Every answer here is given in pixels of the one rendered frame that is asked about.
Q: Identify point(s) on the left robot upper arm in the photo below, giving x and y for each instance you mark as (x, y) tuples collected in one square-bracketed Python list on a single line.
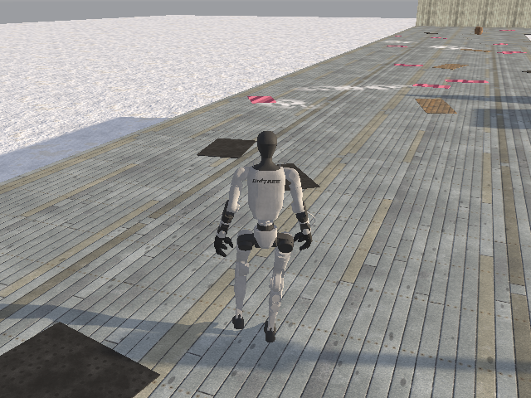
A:
[(235, 190)]

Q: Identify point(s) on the robot foot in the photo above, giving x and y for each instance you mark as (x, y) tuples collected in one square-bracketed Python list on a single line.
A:
[(238, 323), (269, 335)]

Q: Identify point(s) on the left robot forearm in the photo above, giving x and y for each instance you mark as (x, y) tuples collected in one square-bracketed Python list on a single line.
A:
[(225, 222)]

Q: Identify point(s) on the left robot foot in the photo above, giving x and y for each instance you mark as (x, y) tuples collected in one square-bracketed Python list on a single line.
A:
[(238, 323)]

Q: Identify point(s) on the robot left hand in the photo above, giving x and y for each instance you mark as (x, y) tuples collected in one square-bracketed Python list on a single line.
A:
[(218, 245)]

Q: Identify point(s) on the robot right hand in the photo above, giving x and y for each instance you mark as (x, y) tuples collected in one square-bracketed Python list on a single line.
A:
[(301, 237)]

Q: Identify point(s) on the right robot forearm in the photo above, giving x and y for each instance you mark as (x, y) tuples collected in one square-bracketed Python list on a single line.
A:
[(304, 221)]

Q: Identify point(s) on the right robot upper arm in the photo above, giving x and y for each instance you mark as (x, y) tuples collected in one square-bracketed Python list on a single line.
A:
[(295, 189)]

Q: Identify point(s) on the right robot foot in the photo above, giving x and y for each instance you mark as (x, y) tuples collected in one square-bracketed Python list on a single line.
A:
[(269, 335)]

